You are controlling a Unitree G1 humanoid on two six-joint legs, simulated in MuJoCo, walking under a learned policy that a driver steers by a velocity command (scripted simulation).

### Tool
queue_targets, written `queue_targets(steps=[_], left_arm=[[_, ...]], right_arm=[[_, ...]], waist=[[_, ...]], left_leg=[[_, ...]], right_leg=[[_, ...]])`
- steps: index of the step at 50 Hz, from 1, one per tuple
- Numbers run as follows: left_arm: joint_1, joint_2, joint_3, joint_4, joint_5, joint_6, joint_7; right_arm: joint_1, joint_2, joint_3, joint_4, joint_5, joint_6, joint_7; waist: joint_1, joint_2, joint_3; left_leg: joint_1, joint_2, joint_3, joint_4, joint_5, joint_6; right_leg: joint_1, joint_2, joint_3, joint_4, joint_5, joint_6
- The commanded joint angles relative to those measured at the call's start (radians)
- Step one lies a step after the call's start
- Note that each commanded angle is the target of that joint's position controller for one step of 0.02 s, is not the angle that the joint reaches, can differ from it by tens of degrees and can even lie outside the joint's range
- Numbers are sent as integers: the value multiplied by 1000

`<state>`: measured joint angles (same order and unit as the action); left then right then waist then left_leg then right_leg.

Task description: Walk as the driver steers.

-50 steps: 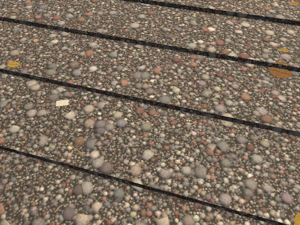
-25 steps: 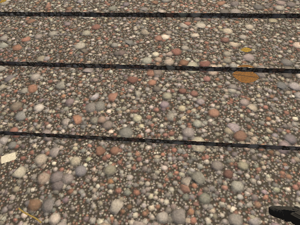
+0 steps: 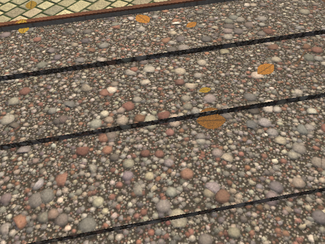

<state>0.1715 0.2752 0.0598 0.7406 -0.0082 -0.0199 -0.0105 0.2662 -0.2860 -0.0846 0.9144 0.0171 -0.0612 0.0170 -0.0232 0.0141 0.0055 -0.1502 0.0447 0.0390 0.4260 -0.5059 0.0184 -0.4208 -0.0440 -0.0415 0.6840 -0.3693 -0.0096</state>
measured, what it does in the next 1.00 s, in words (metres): climbs, turning left: left foot, then right foot 0.04 m higher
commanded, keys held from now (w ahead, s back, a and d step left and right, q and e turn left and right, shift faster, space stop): w+q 0.46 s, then q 0.54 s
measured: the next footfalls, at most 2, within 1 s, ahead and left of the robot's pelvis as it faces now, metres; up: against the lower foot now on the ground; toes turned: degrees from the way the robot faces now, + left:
left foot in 0.48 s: +0.30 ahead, +0.14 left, +0.01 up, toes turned +17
right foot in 0.84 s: +0.61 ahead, +0.04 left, +0.05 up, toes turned +30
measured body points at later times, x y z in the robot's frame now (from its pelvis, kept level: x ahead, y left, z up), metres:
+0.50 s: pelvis +0.23 +0.04 +0.00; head +0.24 +0.05 +0.45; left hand +0.26 +0.33 -0.12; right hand +0.42 -0.20 -0.10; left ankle +0.27 +0.13 -0.72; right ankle +0.07 -0.12 -0.67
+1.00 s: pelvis +0.41 +0.08 +0.04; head +0.46 +0.12 +0.49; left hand +0.47 +0.40 -0.05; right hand +0.69 -0.10 -0.05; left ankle +0.29 +0.14 -0.62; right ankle +0.58 +0.02 -0.68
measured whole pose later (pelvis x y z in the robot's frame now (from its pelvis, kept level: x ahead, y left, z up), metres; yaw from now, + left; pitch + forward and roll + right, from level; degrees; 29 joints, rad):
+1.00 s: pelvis +0.41 +0.08 +0.04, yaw +32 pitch +2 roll -3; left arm 0.01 0.22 0.05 0.68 0.02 -0.04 0.03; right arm 0.17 -0.34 -0.08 0.66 0.02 0.05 -0.02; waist -0.01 0.04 0.09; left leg -0.41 -0.03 -0.10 1.10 -0.50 -0.04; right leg -0.45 0.01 -0.05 0.50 -0.12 -0.02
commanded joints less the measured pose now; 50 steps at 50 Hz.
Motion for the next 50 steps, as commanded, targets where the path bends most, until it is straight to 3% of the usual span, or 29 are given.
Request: queue_targets(steps=[1, 2, 3, 4, 5, 6, 8, 10, 14, 18, 21, 22, 23, 24, 25, 26, 27, 28, 30, 33, 36, 40, 43, 44, 45, 46, 47, 48, 50], left_arm=[[437, 187, 78, 98, 17, 5, 16], [415, 137, 49, 63, -1, 1, 11], [321, 136, 38, 33, -12, 2, 8], [248, 174, 44, 29, -16, -5, 1], [182, 157, 34, 22, -8, -21, 1], [128, 116, 17, 20, 11, -38, 3], [98, 103, 17, 29, 24, -57, 20], [129, 75, 10, 46, 35, -67, 33], [140, 94, 15, 61, 39, -66, 38], [114, 143, 37, 76, 21, -48, 35], [20, 211, 65, 72, -1, -40, 32], [-29, 210, 67, 67, -10, -43, 30], [-55, 165, 53, 59, -13, -49, 32], [-67, 27, 16, 12, 13, -66, 27], [4, -43, -11, -50, 12, -109, 20], [-1, 60, 9, -54, -20, -132, 11], [-8, 92, 14, -65, -27, -132, 12], [-23, 93, 15, -55, -9, -123, 18], [-65, 119, 28, -67, 7, -95, 24], [-133, 62, 12, -104, 18, -65, 29], [-209, 23, -6, -120, 12, -56, 22], [-274, 54, 1, -141, -1, -45, 8], [-144, 114, 31, -109, 24, -61, 7], [-71, 211, 60, -89, 54, -58, 10], [0, 164, 59, -92, 53, -42, 22], [-38, 98, 35, -112, 44, -37, 35], [-76, 83, 29, -125, 36, -29, 45], [-111, 66, 24, -115, 22, -23, 50], [-149, 63, 22, -106, 21, -14, 53]], right_arm=[[-181, -29, 21, -125, -5, -25, 5], [-127, -14, 31, -117, -7, -26, 15], [-95, -41, 18, -116, 36, -19, 23], [-182, -72, 16, -159, 53, -1, 10], [-234, -99, 14, -186, 47, 8, -2], [-207, -93, 11, -172, 31, 20, -9], [-123, -78, 8, -130, 11, 36, -11], [-139, -63, 5, -134, 10, 45, -3], [-234, -26, 14, -191, 5, 56, 20], [-278, -28, 13, -238, 6, 66, 43], [-106, -85, -13, -236, 4, 86, 28], [43, -132, -41, -202, 5, 93, 20], [195, -192, -85, -147, 4, 98, 10], [179, -217, -76, -103, 2, 84, 10], [79, -252, -48, -176, -27, 41, 13], [64, -202, -40, -189, -41, 10, 23], [35, -161, -33, -197, -18, -9, 23], [0, -150, -33, -198, 8, -12, 22], [-37, -124, -20, -220, 6, -10, 2], [9, -151, -30, -216, -1, -6, -32], [34, -156, -35, -224, 12, 32, -57], [56, -161, -37, -242, 14, 76, -68], [-15, -152, -31, -283, 9, 74, -64], [78, -98, -17, -310, 18, 76, -66], [17, -100, 0, -323, 3, 76, -61], [19, -163, -24, -313, 1, 78, -43], [-24, -174, -31, -313, 9, 87, -36], [-31, -157, -26, -315, 7, 96, -33], [-6, -107, -14, -302, 6, 117, -29]], waist=[[234, -258, -106], [184, -262, -136], [119, -218, -104], [96, -173, -31], [75, -120, 61], [40, -107, 90], [2, -143, 42], [0, -90, 21], [4, -82, 9], [-5, -95, 26], [-100, -183, -34], [-168, -159, -82], [-241, -45, -136], [-154, 204, 22], [1, 300, -64], [-7, 160, -89], [10, 78, -63], [28, 2, -28], [48, -16, -19], [38, 12, -45], [6, 71, -95], [-26, 120, -106], [48, 132, -137], [4, -128, -324], [96, -295, -432], [73, -204, -405], [62, -114, -292], [39, -89, -196], [1, -108, -109]], left_leg=[[-520, -18, 63, 473, 152, 11], [-611, -35, -64, 699, -98, 15], [-691, -47, -127, 797, -86, 31], [-778, -13, -107, 837, -36, 39], [-785, 41, -141, 826, 47, 36], [-725, 66, -166, 800, 150, 16], [-645, 45, -136, 811, 251, -21], [-635, 23, -90, 810, 327, -42], [-607, 23, -12, 654, 379, -40], [-530, 30, 45, 467, 284, 23], [-297, 2, 89, 391, 124, 78], [-99, -9, 80, 290, 173, 108], [127, -72, 103, 146, 248, 154], [195, 21, -147, 81, 482, 208], [271, 209, -670, -37, 699, 384], [218, 295, -677, -131, 827, 445], [184, 260, -567, -117, 793, 393], [118, 208, -479, -115, 720, 333], [5, 169, -379, -145, 786, 278], [-10, 106, -256, -119, 1063, 236], [10, 51, -201, -59, 1032, 176], [45, 83, -303, -3, 855, 136], [14, 31, -339, 129, 816, 77], [-219, -46, -268, 348, 683, -8], [-396, -137, -204, 590, 54, -48], [-405, -95, -246, 756, -125, -58], [-426, -67, -208, 828, -83, -72], [-448, -36, -175, 815, -47, -81], [-351, -11, -105, 676, 1, -83]], right_leg=[[655, -100, 200, -200, -57, -94], [658, -217, 417, -284, -116, -123], [595, -296, 512, -390, -168, -146], [477, -361, 643, -514, -357, -186], [367, -378, 607, -523, -327, -199], [291, -320, 478, -522, -197, -176], [287, -237, 249, -538, 13, -133], [305, -204, 96, -543, 155, -108], [371, -190, -42, -557, 252, -102], [490, -236, -121, -546, 411, -98], [486, -266, -150, -340, 852, -96], [419, -250, -157, -162, 907, -92], [319, -135, -193, 187, 874, -78], [-48, 7, -132, 573, -44, -34], [-303, 123, 43, 819, -259, -9], [-319, 91, 110, 843, -197, 12], [-330, 34, 122, 748, -117, 14], [-309, -8, 115, 662, -56, 27], [-224, -45, 114, 540, 12, 43], [-197, -4, 73, 330, 105, 64], [-141, 58, 51, 99, 245, 80], [-81, 92, 63, -104, 278, 85], [151, 78, 58, -272, 439, 8], [529, -141, 334, -208, 593, -155], [702, -321, 579, -291, 655, -281], [623, -355, 560, -290, 605, -276], [513, -298, 450, -288, 584, -245], [414, -263, 356, -292, 548, -226], [231, -180, 221, -322, 445, -175]])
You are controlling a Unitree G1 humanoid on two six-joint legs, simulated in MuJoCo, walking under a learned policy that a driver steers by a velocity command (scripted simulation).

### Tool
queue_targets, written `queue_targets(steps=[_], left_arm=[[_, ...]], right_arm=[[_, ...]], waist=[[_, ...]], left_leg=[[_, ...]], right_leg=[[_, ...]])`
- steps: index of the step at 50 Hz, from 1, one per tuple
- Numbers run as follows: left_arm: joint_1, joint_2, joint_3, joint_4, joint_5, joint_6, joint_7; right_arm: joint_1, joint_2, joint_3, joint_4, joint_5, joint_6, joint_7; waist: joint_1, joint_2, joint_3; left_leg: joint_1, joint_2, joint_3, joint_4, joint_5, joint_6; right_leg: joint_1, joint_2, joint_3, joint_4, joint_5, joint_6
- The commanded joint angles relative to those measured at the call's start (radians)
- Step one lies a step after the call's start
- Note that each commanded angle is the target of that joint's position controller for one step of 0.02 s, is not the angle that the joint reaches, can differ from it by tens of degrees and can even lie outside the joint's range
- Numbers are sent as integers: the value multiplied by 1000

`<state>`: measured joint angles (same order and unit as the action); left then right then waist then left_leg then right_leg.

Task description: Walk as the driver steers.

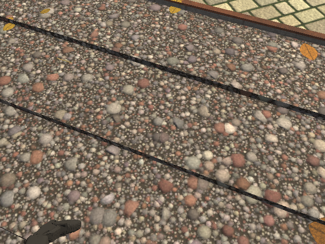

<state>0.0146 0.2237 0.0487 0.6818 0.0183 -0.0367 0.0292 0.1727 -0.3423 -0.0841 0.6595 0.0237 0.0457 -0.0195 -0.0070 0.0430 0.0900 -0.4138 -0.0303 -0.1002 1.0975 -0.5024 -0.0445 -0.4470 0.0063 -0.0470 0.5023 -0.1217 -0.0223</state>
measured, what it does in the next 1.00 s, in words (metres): steps on the spot, turning right: left foot 0.04 m lower, then right foot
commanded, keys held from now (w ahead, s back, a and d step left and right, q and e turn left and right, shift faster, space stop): q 0.04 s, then e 0.80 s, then w+e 0.16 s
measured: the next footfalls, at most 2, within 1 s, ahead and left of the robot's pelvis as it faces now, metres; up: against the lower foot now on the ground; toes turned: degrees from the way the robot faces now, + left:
left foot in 0.18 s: +0.07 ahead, +0.12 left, -0.04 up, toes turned +1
right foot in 0.60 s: +0.09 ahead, -0.13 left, -0.01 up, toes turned -14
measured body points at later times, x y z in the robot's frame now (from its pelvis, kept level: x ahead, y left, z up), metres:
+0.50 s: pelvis +0.04 +0.03 -0.01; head +0.08 +0.04 +0.43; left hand +0.18 +0.30 -0.14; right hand +0.16 -0.23 -0.12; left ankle +0.03 +0.12 -0.75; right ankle +0.03 -0.13 -0.69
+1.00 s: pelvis +0.05 -0.01 -0.01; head +0.06 -0.02 +0.44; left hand +0.32 +0.18 -0.08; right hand +0.10 -0.33 -0.10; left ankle +0.09 +0.11 -0.72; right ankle +0.04 -0.11 -0.74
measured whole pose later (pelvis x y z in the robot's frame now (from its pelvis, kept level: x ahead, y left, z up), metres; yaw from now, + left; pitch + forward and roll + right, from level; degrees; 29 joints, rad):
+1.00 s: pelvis +0.05 -0.01 -0.01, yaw -22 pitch +2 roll +0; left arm 0.13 0.28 0.07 0.62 -0.01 0.03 0.03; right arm 0.12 -0.28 -0.08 0.70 0.01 0.00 -0.01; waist 0.00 0.01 0.00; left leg -0.41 0.00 0.00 0.80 -0.43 -0.07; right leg -0.34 0.09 0.13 0.54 -0.48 -0.08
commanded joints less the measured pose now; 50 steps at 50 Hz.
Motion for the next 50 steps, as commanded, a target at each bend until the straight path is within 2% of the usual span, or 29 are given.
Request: queue_targets(steps=[1, 3, 6, 7, 8, 9, 10, 11, 12, 13, 15, 17, 19, 23, 26, 30, 31, 32, 33, 34, 35, 36, 37, 38, 40, 41, 42, 46, 50], left_arm=[[-10, 131, 40, -49, -6, 8, 11], [-32, 167, 54, -55, -18, 8, 7], [-16, 176, 56, -40, -41, 19, 3], [-17, 161, 49, -31, -42, 23, 2], [12, 104, 31, -11, -32, 25, -3], [50, 25, 5, 5, -8, 29, -16], [106, -3, -4, 22, 13, 40, -25], [131, 104, 24, 6, -30, 49, -9], [90, 176, 37, 7, -35, 54, 5], [80, 199, 48, 16, -32, 57, 15], [134, 198, 60, 52, -31, 61, 33], [148, 185, 63, 57, -43, 52, 32], [134, 151, 53, 44, -44, 51, 27], [94, 94, 26, 7, -41, 64, 10], [85, 91, 17, -17, -42, 64, -7], [115, 122, 29, -30, -43, 70, -38], [142, 126, 34, -22, -40, 71, -44], [159, 153, 49, -6, -32, 66, -46], [206, 205, 75, 11, -34, 66, -40], [273, 278, 102, 18, -35, 75, -24], [301, 286, 98, -1, -15, 74, -13], [235, 272, 88, -48, 7, 59, -20], [139, 240, 79, -78, -7, 48, -23], [63, 206, 70, -94, -28, 48, -19], [20, 194, 63, -108, -29, 56, -8], [25, 198, 62, -116, -22, 60, -3], [30, 198, 61, -121, -19, 61, 0], [60, 221, 66, -134, -25, 53, 5], [18, 211, 63, -150, -31, 45, -2]], right_arm=[[107, -23, -6, -41, 3, 16, 14], [85, -13, 6, -52, -6, 19, 28], [114, -18, 9, -17, -17, 19, 50], [158, -7, 11, 13, -21, 18, 55], [182, 6, 15, 39, -29, 16, 56], [174, 6, 24, 34, -49, 8, 50], [103, -38, 37, -24, -61, 1, 30], [44, -142, 1, -27, -104, -8, 27], [-65, -124, 1, -38, -97, -22, 23], [-104, -65, 19, -31, -88, -35, 17], [-94, -31, 32, -10, -69, -52, -1], [-36, -36, 26, 10, -56, -58, -20], [2, -39, 18, 21, -48, -49, -35], [13, -46, 3, 28, -40, -27, -51], [9, -74, -13, 33, -36, -14, -49], [-13, -95, -26, 40, -19, -13, -38], [-23, -94, -28, 41, -10, -13, -36], [15, -80, -27, 52, -5, -15, -32], [19, -72, -26, 50, -12, -24, -23], [-53, -47, -15, 9, -42, -36, -10], [-133, -2, 3, -19, -62, -41, 6], [-146, -21, -8, -26, -31, -43, 17], [-134, -39, -15, -7, -9, -37, 15], [-109, -49, -19, 5, -15, -31, 6], [-60, -50, -24, 26, -38, -23, -11], [-44, -48, -24, 27, -38, -24, -12], [-37, -41, -22, 24, -33, -24, -12], [-63, -32, -16, -13, -24, -43, -1], [30, -39, -32, -5, 7, -67, 3]], waist=[[-28, -161, -174], [-26, -194, -188], [-32, -184, -220], [-53, -159, -216], [-60, -100, -212], [-40, 42, -194], [19, 198, -162], [5, 242, -158], [17, 204, -60], [14, 187, -17], [20, 133, -55], [4, 86, -113], [-15, 63, -147], [-37, 65, -157], [-40, 89, -151], [-9, 121, -152], [13, 102, -154], [13, 7, -168], [31, -92, -225], [71, -236, -281], [98, -285, -327], [97, -178, -338], [56, -87, -273], [22, -83, -221], [-9, -140, -201], [-16, -152, -204], [-18, -158, -206], [-4, -206, -217], [-59, -228, -169]], left_leg=[[-33, 55, 67, -63, 3, -19], [83, 77, 63, -249, 43, 1], [253, 67, 60, -530, 274, 40], [354, 48, 89, -632, 377, 58], [436, 22, 113, -665, 357, 67], [471, 131, -23, -725, 305, 80], [414, 323, -213, -713, 583, 113], [141, 407, -274, -838, 300, 259], [73, 340, -246, -892, 103, 263], [76, 304, -213, -884, 88, 240], [172, 304, -167, -821, 333, 236], [305, 319, -119, -760, 612, 261], [418, 338, -94, -725, 756, 279], [462, 340, -24, -727, 793, 286], [411, 346, 28, -738, 800, 286], [383, 359, 74, -697, 779, 245], [359, 340, 108, -655, 745, 211], [330, 283, 178, -580, 719, 154], [222, 218, 239, -444, 638, 80], [-23, 134, 265, -243, 311, 3], [-220, 76, 170, -11, -174, -26], [-276, 64, 62, 115, -175, -25], [-286, 89, 37, 104, -102, -23], [-269, 97, 40, 45, -14, -34], [-166, 64, 74, 47, 97, -67], [-135, 48, 79, 47, 125, -72], [-125, 39, 79, 14, 141, -73], [-49, 27, 97, -192, 131, -51], [178, 30, 115, -413, 22, 0]], right_leg=[[198, -219, 175, -151, 205, -165], [144, -229, 140, -152, 236, -176], [116, -232, 141, -102, 112, -170], [57, -216, 125, -63, 25, -150], [-11, -162, 79, 21, -129, -99], [-107, -88, 19, 215, -348, -15], [-213, -64, 28, 465, -578, 59], [-116, -68, 128, 443, -500, 65], [-102, -81, 106, 490, -410, 82], [-143, -69, 115, 541, -356, 92], [-180, -59, 166, 633, -318, 114], [-228, -39, 164, 696, -314, 136], [-283, -44, 145, 688, -336, 157], [-238, -69, 76, 518, -347, 170], [-125, -65, 20, 373, -338, 146], [15, -42, -31, 160, -244, 74], [85, -23, -54, 54, -151, 45], [180, 11, -63, -44, 2, 12], [358, -17, 17, -64, 189, -45], [569, -159, 231, -58, 458, -140], [669, -311, 418, -69, 639, -247], [598, -355, 482, -96, 509, -307], [529, -300, 406, -100, 375, -258], [447, -243, 347, -102, 278, -204], [304, -176, 297, -98, 219, -179], [264, -167, 296, -98, 209, -184], [249, -164, 302, -93, 200, -189], [193, -157, 404, -153, -281, -187], [33, -132, 455, -125, -400, -159]])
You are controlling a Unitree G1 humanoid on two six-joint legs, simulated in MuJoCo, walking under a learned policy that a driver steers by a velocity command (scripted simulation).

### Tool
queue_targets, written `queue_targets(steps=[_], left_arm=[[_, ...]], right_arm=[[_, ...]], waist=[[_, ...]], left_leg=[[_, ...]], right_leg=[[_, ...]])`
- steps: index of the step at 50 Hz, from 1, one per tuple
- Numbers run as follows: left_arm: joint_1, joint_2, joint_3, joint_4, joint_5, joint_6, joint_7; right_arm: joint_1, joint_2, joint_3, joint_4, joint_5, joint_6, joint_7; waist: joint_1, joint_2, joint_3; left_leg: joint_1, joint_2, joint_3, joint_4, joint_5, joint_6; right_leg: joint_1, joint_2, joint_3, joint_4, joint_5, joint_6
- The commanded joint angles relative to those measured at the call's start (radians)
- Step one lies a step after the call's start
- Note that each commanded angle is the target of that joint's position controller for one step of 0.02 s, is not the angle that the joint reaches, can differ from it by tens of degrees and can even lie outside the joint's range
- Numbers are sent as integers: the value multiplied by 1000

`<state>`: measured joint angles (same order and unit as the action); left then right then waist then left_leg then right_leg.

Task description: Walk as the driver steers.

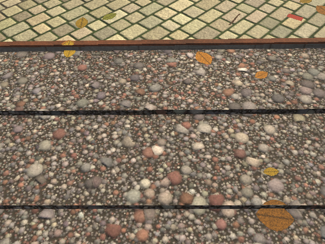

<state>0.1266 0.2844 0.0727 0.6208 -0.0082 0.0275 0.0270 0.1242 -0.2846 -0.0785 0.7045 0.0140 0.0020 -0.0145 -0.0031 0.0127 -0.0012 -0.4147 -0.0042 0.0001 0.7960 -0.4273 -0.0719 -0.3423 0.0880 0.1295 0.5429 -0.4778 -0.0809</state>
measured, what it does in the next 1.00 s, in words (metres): walks ahead, turning right: left foot, then right foot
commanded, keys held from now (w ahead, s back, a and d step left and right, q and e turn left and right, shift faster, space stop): w+e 0.26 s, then e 0.20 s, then no key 0.20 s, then q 0.10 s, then w+q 0.24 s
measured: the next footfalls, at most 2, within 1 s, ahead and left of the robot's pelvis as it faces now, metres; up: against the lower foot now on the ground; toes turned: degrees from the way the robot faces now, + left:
left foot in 0.02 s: +0.04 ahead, +0.12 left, -0.01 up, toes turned -1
right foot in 0.46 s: +0.18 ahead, -0.22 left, +0.01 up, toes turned -21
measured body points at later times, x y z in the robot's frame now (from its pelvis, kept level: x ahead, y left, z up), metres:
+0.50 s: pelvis +0.09 -0.08 -0.01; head +0.11 -0.10 +0.43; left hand +0.34 +0.11 -0.08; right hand +0.09 -0.39 -0.13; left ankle -0.02 +0.12 -0.70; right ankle +0.14 -0.20 -0.71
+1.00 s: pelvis +0.19 -0.13 +0.03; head +0.21 -0.12 +0.48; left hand +0.39 +0.10 -0.07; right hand +0.27 -0.42 -0.06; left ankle +0.26 +0.00 -0.68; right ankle +0.14 -0.21 -0.71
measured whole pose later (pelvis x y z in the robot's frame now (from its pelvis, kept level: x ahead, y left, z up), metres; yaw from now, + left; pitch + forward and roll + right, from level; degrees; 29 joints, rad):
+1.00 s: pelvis +0.19 -0.13 +0.03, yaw -16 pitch +2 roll -2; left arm 0.23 0.27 0.06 0.71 0.00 -0.05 0.01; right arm 0.17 -0.27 -0.05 0.72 0.03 0.01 0.02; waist 0.02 0.01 -0.01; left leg -0.47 0.09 0.01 0.80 -0.33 0.01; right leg -0.13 0.02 -0.17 0.34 -0.24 -0.05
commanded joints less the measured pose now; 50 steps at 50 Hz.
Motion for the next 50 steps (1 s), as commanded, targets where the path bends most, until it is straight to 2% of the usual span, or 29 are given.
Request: queue_targets(steps=[1, 2, 3, 4, 5, 6, 7, 9, 11, 14, 17, 19, 21, 22, 23, 24, 25, 26, 27, 28, 29, 31, 34, 36, 39, 41, 42, 45, 50], left_arm=[[-117, 128, 33, -96, -9, -16, 2], [-115, 86, 26, -99, -4, -14, 5], [-48, 22, 15, -88, -12, -13, -3], [-11, 3, 3, -138, -35, -13, -15], [-95, 70, 14, -192, -64, -19, -14], [-108, 131, 29, -177, -42, -17, -5], [-55, 132, 31, -163, -24, -11, -6], [12, 132, 34, -147, -5, 2, -14], [10, 96, 22, -152, -7, 8, -23], [-39, 52, 0, -173, -18, 4, -36], [-123, 27, -12, -207, -16, -1, -61], [-110, 9, -18, -207, -21, 6, -75], [-43, 47, -1, -185, -25, 10, -77], [74, 77, 21, -143, -21, 6, -70], [271, 153, 63, -72, -16, 8, -57], [323, 268, 90, -55, -23, 7, -45], [306, 327, 90, -93, 11, -26, -46], [216, 235, 50, -125, 23, -60, -55], [182, 176, 28, -105, 16, -76, -52], [151, 142, 18, -89, -1, -82, -50], [113, 118, 11, -78, 0, -84, -44], [76, 103, 3, -76, 12, -87, -31], [62, 68, -13, -58, 18, -94, -19], [38, 36, -26, -46, 29, -86, -12], [61, 87, -10, -18, 39, -79, -11], [98, 160, 17, -1, 27, -73, -16], [113, 162, 20, 9, 21, -73, -16], [134, 138, 22, 30, 13, -81, -6], [80, 141, 34, 36, 7, -91, -13]], right_arm=[[184, -89, -44, -10, 21, -26, -3], [329, -83, -51, 58, 11, -31, 1], [388, -94, -58, 84, -7, -37, 10], [292, -158, -56, 26, -32, -41, 17], [159, -193, -59, -28, -50, -56, 7], [99, -130, -36, -46, -41, -61, -12], [62, -104, -19, -54, -34, -60, -26], [56, -120, -14, -68, -37, -68, -40], [119, -112, -9, -60, -44, -75, -45], [196, -118, -14, -43, -46, -71, -48], [184, -175, -35, -42, -32, -40, -50], [164, -221, -50, -30, -15, -18, -38], [133, -223, -56, -23, -1, -3, -25], [104, -208, -52, -18, 4, 0, -16], [119, -164, -34, -18, 5, -4, -7], [152, -62, -3, -79, -36, -14, -11], [129, -41, 18, -124, -28, -42, -9], [82, -115, 5, -107, 15, -58, 3], [34, -104, 13, -112, 23, -63, 2], [27, -99, 19, -111, 4, -60, -6], [24, -109, 14, -105, -10, -51, -11], [38, -124, 7, -89, -2, -29, -10], [38, -54, 32, -65, -12, -6, -9], [23, -15, 47, -43, -14, 2, -4], [-7, -49, 38, -36, -4, 13, 3], [-59, -91, 25, -60, 11, 10, 5], [-82, -100, 20, -72, 13, 7, 7], [-94, -79, 15, -84, 12, -10, 18], [-58, -45, 18, -80, 16, -19, 48]], waist=[[-109, -173, -63], [-152, -103, -74], [-134, 99, -113], [-42, 218, -74], [-14, 270, 45], [-2, 154, 117], [34, 117, 124], [54, 114, 83], [32, 81, 64], [-5, 67, 62], [-38, 119, 51], [-30, 156, 55], [3, 145, 51], [65, 119, -3], [141, 45, -114], [101, -176, -118], [77, -347, -309], [87, -199, -301], [69, -142, -207], [38, -85, -139], [13, -109, -124], [-18, -120, -116], [-34, -53, -121], [-24, -71, -130], [15, -116, -91], [59, -128, -22], [71, -116, 2], [78, -71, 18], [56, -75, 9]], left_leg=[[312, 18, 24, -241, 40, 50], [505, 12, 53, -350, 161, 61], [693, 135, -91, -288, 115, 75], [569, 394, -465, -461, -186, 207], [374, 507, -720, -635, -500, 314], [273, 486, -653, -650, -474, 297], [211, 439, -526, -635, -358, 268], [149, 330, -274, -623, -186, 197], [155, 285, -122, -606, -101, 182], [303, 276, -19, -584, -28, 200], [348, 278, 77, -592, 58, 206], [289, 291, 131, -619, 104, 214], [330, 307, 155, -527, 267, 207], [325, 283, 197, -369, 503, 193], [302, 206, 244, -79, 679, 164], [-124, 92, 209, 263, 42, 79], [-296, -46, 2, 576, -185, 47], [-304, 4, -100, 669, -118, 49], [-300, 36, -85, 628, -38, 58], [-284, 75, -67, 570, 16, 57], [-233, 100, -76, 511, 52, 59], [-150, 94, -70, 482, 73, 61], [-104, 93, -61, 273, 85, 44], [-12, 96, -43, 111, 128, 31], [42, 91, -20, 11, 180, 25], [-76, 82, -10, 16, 142, 45], [-156, 90, -26, 22, 118, 56], [-325, 117, -61, 37, 85, 77], [-214, 126, 7, -38, 82, 87]], right_leg=[[-156, -180, 260, -99, -79, -73], [-275, -93, 171, 62, -107, -20], [-474, 48, 29, 411, -144, 51], [-642, 23, 29, 614, -139, 63], [-732, -79, 35, 751, -59, 65], [-725, -104, 34, 869, 37, 72], [-681, -117, 18, 946, 94, 95], [-576, -111, -27, 1034, 192, 131], [-546, -113, -62, 1052, 273, 149], [-614, -145, -70, 874, 278, 156], [-490, -186, -132, 534, 232, 167], [-305, -172, -225, 386, 37, 152], [-212, -148, -261, 245, 43, 117], [-62, -83, -318, 156, 120, 86], [179, 4, -310, 36, 184, 47], [475, -137, 30, 31, 410, -63], [520, -394, 629, -176, 393, -253], [469, -455, 615, -241, 390, -249], [357, -431, 483, -220, 409, -220], [275, -382, 360, -190, 482, -181], [209, -337, 269, -174, 541, -154], [133, -299, 176, -196, 634, -137], [130, -289, 74, -210, 747, -140], [115, -268, -2, -218, 737, -128], [82, -279, -17, -278, 448, -133], [129, -336, 74, -353, 125, -156], [187, -371, 119, -370, 51, -164], [375, -434, 128, -377, 59, -163], [346, -393, -65, -377, 151, -122]])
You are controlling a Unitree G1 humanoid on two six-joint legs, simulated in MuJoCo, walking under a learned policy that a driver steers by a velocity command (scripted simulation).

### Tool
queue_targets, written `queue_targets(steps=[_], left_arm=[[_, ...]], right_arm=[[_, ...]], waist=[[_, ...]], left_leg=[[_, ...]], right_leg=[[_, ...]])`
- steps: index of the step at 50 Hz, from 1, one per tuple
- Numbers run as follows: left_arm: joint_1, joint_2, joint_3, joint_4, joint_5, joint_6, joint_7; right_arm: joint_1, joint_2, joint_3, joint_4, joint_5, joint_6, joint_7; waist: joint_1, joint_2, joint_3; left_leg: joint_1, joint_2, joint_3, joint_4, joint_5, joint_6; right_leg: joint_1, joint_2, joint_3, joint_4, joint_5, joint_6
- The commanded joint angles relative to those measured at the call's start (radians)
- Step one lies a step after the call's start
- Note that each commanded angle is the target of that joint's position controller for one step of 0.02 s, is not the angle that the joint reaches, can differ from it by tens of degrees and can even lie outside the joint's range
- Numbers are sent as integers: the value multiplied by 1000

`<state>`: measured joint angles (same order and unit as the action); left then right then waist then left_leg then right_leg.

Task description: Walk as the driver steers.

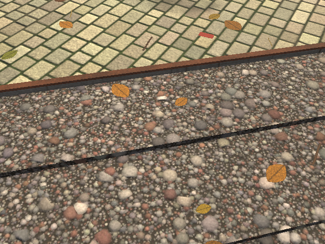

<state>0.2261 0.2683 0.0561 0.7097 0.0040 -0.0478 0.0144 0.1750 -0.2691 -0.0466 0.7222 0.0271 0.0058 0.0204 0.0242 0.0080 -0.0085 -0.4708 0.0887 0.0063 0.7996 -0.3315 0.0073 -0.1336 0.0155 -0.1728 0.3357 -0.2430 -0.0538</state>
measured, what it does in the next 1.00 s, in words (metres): walks ahead, turning left: left foot, then right foot 0.04 m higher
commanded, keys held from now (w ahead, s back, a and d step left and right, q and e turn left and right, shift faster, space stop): w+q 0.72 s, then w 0.28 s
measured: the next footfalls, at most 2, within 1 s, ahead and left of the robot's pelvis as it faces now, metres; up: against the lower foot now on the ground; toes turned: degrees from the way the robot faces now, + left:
left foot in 0.12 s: +0.12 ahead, +0.15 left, +0.00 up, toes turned +9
right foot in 0.52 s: +0.49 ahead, +0.00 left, +0.04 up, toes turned +23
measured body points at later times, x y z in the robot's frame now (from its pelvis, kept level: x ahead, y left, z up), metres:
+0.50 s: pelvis +0.23 +0.07 +0.00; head +0.26 +0.10 +0.44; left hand +0.42 +0.35 -0.07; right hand +0.33 -0.20 -0.10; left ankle +0.08 +0.14 -0.74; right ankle +0.44 -0.02 -0.71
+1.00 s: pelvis +0.43 +0.18 +0.01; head +0.42 +0.21 +0.46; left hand +0.39 +0.47 -0.11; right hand +0.69 +0.00 -0.06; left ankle +0.41 +0.27 -0.71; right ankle +0.46 +0.01 -0.65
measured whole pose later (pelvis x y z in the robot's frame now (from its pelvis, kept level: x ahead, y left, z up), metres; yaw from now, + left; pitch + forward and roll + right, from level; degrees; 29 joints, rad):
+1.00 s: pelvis +0.43 +0.18 +0.01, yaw +31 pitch +0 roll -2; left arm 0.22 0.31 0.07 0.80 -0.03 -0.07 -0.03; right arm 0.27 -0.28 -0.05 0.65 0.00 -0.03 0.02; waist 0.00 -0.05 0.01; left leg -0.36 0.01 0.04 0.67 -0.31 0.07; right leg -0.37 -0.06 -0.01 1.02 -0.42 -0.04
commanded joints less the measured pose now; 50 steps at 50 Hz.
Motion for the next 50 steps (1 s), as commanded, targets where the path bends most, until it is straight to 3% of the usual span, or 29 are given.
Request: queue_targets(steps=[1, 4, 6, 7, 8, 9, 10, 11, 13, 16, 19, 22, 25, 26, 27, 28, 29, 30, 32, 34, 36, 41, 43, 45, 46, 47, 48, 49, 50], left_arm=[[-27, 164, 54, -50, -9, -16, -5], [-50, 182, 62, -37, -26, -9, -20], [-80, 148, 51, -39, -25, -11, -21], [-148, 95, 32, -88, -5, -15, -16], [-172, 44, 12, -151, 8, -36, -14], [-168, 108, 21, -139, -25, -60, -33], [-155, 136, 25, -133, -41, -75, -49], [-151, 134, 24, -123, -25, -84, -49], [-161, 132, 28, -119, 5, -83, -46], [-194, 90, 14, -111, 7, -68, -45], [-281, 43, -9, -120, -2, -63, -49], [-371, 56, -9, -150, -17, -64, -58], [-307, 106, 14, -142, -20, -73, -58], [-237, 126, 27, -126, -18, -75, -52], [-206, 168, 45, -112, 8, -82, -48], [-52, 181, 68, -88, 10, -78, -43], [144, 191, 75, -60, 13, -65, -34], [113, 169, 60, -53, 2, -59, -28], [35, 123, 54, -44, -6, -43, -7], [-43, 65, 35, -33, 8, -44, -8], [-110, 66, 32, -39, -6, -54, -15], [-170, 164, 54, -20, -20, -66, -32], [-156, 184, 59, -2, -28, -59, -38], [-158, 166, 50, 15, -31, -49, -37], [-136, 116, 32, 23, -18, -43, -36], [-121, 45, 6, -3, 1, -40, -41], [-85, 70, 6, -52, -25, -51, -39], [-121, 130, 18, -61, -62, -60, -40], [-114, 139, 19, -58, -65, -61, -43]], right_arm=[[-101, -58, -13, -98, 3, -23, 17], [-32, -68, -20, -84, 0, -21, 24], [163, -141, -60, -27, -3, -21, 13], [331, -263, -101, 0, 0, -25, -1], [326, -343, -107, -32, -10, -49, 2], [273, -256, -84, -60, -10, -65, 5], [231, -198, -67, -77, -10, -73, 3], [202, -174, -60, -87, -7, -75, 2], [149, -144, -42, -106, -15, -73, -11], [150, -170, -48, -106, -14, -74, -36], [191, -181, -54, -94, -10, -65, -51], [248, -190, -60, -74, 6, -52, -52], [231, -197, -63, -72, 2, -45, -51], [208, -186, -58, -78, -4, -44, -52], [275, -134, -46, -80, 11, -42, -49], [246, -136, -36, -98, 18, -38, -52], [193, -120, -22, -141, 3, -41, -51], [219, -104, -20, -148, 6, -44, -39], [96, -152, -32, -155, 6, -45, -30], [85, -131, -39, -155, -1, -22, -29], [126, -87, -29, -156, 8, 8, -17], [127, -82, -15, -153, -8, 12, -7], [114, -108, -25, -140, -9, 14, -5], [225, -120, -41, -83, -15, 5, -4], [342, -154, -63, -28, -21, -1, -4], [363, -220, -71, -35, -39, -17, -8], [277, -287, -70, -109, -39, -41, -6], [226, -228, -58, -119, -29, -64, 0], [186, -180, -42, -113, -25, -77, 0]], waist=[[24, -70, 20], [-21, -53, 15], [-111, -10, -55], [-180, 163, -77], [-136, 313, -88], [-139, 202, -106], [-113, 159, -68], [-93, 79, -44], [-51, 55, -3], [-42, 47, 20], [-78, 84, 40], [-111, 100, 71], [-62, 150, 47], [-14, 164, 10], [-31, 85, -85], [67, -18, -239], [155, -215, -444], [99, -264, -451], [76, -62, -177], [4, -90, -82], [-53, -127, -9], [-115, -128, -20], [-109, -125, -14], [-169, -49, -6], [-206, 74, -19], [-169, 286, 28], [-104, 349, -3], [-102, 227, 24], [-73, 175, 63]], left_leg=[[-110, 25, 22, -75, -16, 12], [61, -20, 97, -204, 52, 40], [343, -104, 124, -267, 55, 93], [533, 59, -202, -390, -7, 201], [684, 220, -728, -552, -109, 364], [713, 262, -706, -586, -154, 388], [656, 236, -606, -574, -115, 356], [598, 201, -525, -564, -49, 320], [463, 148, -410, -588, 132, 279], [377, 91, -286, -602, 317, 253], [324, 50, -229, -577, 313, 217], [340, 76, -290, -559, 242, 204], [320, 114, -349, -530, 290, 179], [319, 95, -334, -473, 401, 153], [217, 23, -279, -325, 586, 102], [32, -38, -203, -48, 577, 25], [-116, -118, -170, 287, 210, -13], [-177, -91, -206, 436, -179, -8], [-233, -18, -145, 421, -120, 0], [-153, 24, -105, 403, -100, 7], [-92, 33, -79, 380, -72, 3], [133, 14, -23, 40, 0, 14], [218, 3, 9, -56, 42, 10], [413, -62, 98, -161, 61, 35], [518, -99, 91, -251, 33, 56], [559, 81, -243, -403, -79, 128], [529, 266, -723, -616, -328, 304], [466, 295, -776, -667, -472, 347], [426, 267, -663, -646, -405, 316]], right_leg=[[109, -309, 202, -165, -75, -143], [37, -286, 111, -86, -58, -120], [-88, -204, 2, 200, 145, -62], [-331, -97, -69, 585, 74, 25], [-698, 62, 101, 848, -322, 80], [-801, -11, 227, 955, -299, 64], [-800, -53, 234, 925, -203, 42], [-772, -81, 226, 884, -145, 38], [-664, -103, 228, 754, -40, 51], [-587, -63, 189, 574, 74, 95], [-499, -20, 176, 371, 206, 114], [-478, -3, 188, 233, 210, 108], [-315, 8, 181, 206, 159, 73], [-211, 22, 164, 181, 154, 52], [30, 10, 185, 199, 153, 0], [318, -113, 370, 189, 22, -78], [563, -297, 676, 89, -234, -157], [544, -388, 788, 30, -233, -168], [290, -328, 565, 9, -20, -117], [71, -281, 446, -42, 26, -100], [-99, -278, 371, -118, -31, -110], [-205, -243, 200, -160, 9, -92], [-202, -250, 170, -132, -17, -88], [-282, -233, 121, 13, -40, -80], [-314, -152, 63, 279, -2, -56], [-520, -72, 54, 673, -235, 7], [-723, -13, 163, 861, -278, 15], [-768, -66, 230, 948, -233, 6], [-770, -107, 240, 916, -144, 4]])
Velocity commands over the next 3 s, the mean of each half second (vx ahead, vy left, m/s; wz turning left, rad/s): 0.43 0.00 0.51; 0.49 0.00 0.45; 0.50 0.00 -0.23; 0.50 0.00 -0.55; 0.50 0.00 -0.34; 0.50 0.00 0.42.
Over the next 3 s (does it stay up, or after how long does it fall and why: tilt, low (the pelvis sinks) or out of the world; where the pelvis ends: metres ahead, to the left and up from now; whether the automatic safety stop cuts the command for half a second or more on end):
stays up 1.46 0.29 0.10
